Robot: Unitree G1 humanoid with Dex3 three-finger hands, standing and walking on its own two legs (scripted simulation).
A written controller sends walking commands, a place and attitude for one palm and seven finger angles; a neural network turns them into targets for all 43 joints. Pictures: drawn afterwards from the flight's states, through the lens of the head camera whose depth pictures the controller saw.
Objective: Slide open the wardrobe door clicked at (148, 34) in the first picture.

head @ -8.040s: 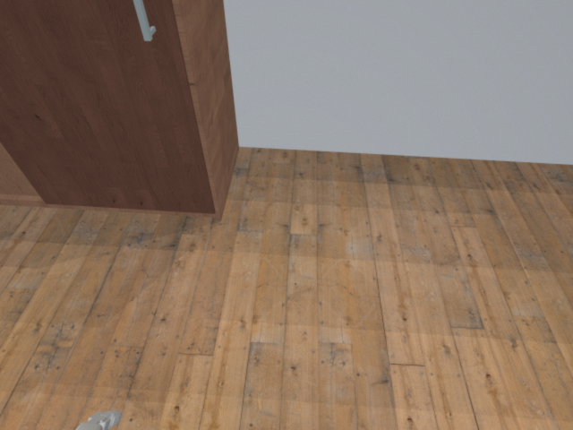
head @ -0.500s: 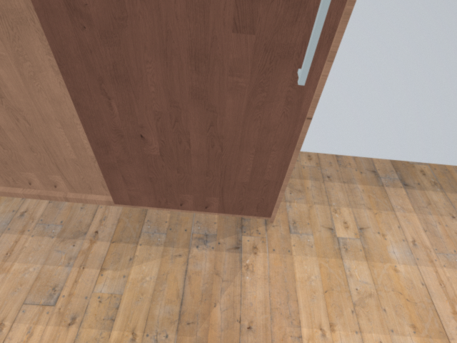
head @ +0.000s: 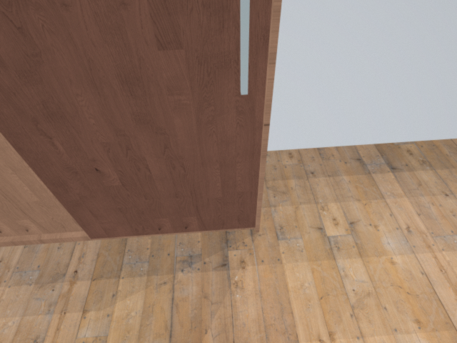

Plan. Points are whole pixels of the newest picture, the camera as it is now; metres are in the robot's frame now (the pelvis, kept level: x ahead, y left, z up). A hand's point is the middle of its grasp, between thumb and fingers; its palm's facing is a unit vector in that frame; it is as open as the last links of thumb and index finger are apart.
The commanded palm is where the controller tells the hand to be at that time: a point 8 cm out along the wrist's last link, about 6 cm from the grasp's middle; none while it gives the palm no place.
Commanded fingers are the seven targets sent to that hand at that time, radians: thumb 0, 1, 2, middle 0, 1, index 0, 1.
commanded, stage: take the last steps up to it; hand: right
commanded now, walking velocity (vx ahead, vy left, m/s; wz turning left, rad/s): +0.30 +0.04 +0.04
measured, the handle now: (243, 40) +0.70 -0.02 +0.20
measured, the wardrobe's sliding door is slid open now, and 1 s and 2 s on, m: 0.00 0.00 0.00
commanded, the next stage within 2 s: come to a stop and stand still in 0.42 s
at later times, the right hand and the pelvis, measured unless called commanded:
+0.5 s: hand (294, 271) +0.31 -0.13 -0.16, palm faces -0.05 +0.98 -0.21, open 7.4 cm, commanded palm none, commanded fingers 0.00 -0.90 -0.90 0.20 0.30 0.20 0.30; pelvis +0.18 +0.04 -0.01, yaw +1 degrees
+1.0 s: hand (320, 291) +0.27 -0.19 -0.18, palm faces +0.06 +0.98 -0.21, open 7.4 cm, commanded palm none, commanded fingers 0.00 -0.90 -0.90 0.20 0.30 0.20 0.30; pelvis +0.23 +0.01 +0.00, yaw +1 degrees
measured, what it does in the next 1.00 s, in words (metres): walks ahead: left foot, then right foot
